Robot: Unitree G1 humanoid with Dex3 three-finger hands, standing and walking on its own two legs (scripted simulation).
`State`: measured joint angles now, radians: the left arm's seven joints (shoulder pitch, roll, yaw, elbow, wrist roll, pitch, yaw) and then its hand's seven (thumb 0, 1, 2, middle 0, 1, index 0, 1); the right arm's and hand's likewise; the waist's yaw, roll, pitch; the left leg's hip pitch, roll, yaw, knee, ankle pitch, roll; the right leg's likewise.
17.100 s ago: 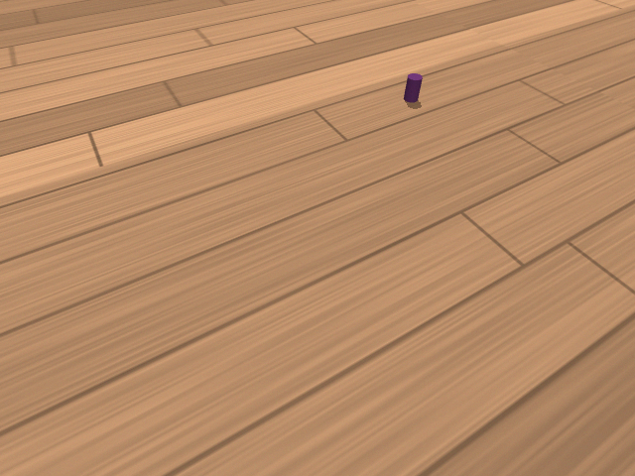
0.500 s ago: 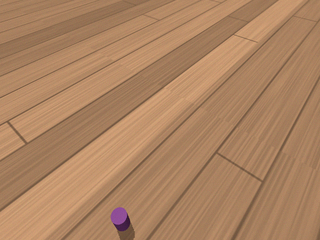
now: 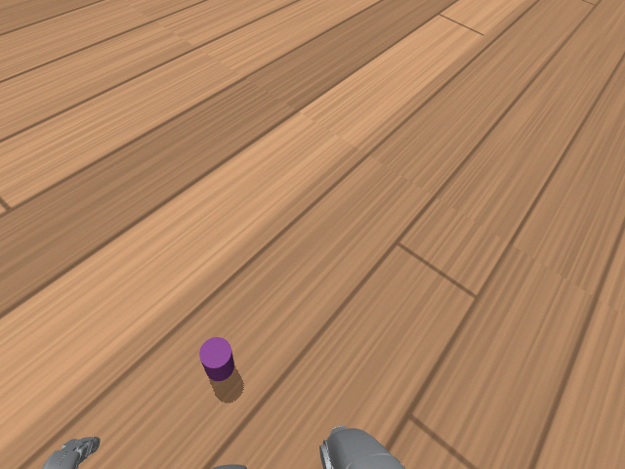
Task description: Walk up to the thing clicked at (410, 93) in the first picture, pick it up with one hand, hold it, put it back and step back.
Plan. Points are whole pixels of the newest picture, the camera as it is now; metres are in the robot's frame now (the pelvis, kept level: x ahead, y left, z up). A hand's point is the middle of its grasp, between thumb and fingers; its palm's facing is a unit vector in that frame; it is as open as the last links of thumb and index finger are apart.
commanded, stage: walk up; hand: left
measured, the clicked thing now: (217, 359) +0.44 +0.20 -0.69
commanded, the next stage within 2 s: stand in 1.54 s
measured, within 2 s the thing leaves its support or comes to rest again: neither
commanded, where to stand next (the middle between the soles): +0.11 -0.03 m, yaw -1 degrees
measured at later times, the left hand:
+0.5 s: hand out of the picture +0.14 +0.20 -0.11, palm faces -0.05 -0.89 -0.46, open 7.3 cm
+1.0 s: hand (130, 466) +0.15 +0.23 -0.16, palm faces +0.00 -0.94 -0.35, open 7.3 cm
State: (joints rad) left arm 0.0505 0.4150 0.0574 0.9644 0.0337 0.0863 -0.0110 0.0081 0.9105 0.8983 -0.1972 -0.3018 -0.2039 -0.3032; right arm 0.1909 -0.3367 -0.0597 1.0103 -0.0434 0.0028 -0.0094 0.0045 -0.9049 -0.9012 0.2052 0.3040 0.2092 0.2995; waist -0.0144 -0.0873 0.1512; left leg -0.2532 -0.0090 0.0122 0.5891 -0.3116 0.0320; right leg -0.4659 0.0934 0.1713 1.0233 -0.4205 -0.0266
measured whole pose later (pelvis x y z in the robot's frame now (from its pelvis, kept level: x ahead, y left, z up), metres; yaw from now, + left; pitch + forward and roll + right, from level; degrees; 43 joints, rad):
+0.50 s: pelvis +0.05 -0.07 +0.01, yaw -3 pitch -4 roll -1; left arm 0.24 0.35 0.04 0.93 0.03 -0.05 0.00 0.01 0.91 0.90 -0.20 -0.30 -0.21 -0.30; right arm 0.33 -0.42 -0.06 0.91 -0.02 0.05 0.03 0.01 -0.91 -0.90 0.20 0.30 0.20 0.30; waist -0.01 0.12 0.07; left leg -0.39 -0.03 -0.15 1.00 -0.41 0.01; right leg -0.19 0.02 -0.05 0.48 -0.23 -0.03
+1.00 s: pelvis +0.04 -0.03 +0.00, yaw +2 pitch -1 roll -1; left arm 0.13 0.38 0.03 0.89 -0.01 0.02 0.03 0.01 0.91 0.90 -0.20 -0.30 -0.21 -0.30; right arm 0.19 -0.38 -0.05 0.83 -0.03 0.02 0.00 0.00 -0.91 -0.90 0.20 0.30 0.21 0.30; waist -0.01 -0.02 0.16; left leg -0.29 -0.02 -0.04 0.64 -0.33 0.03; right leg -0.36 0.00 0.01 0.89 -0.52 -0.02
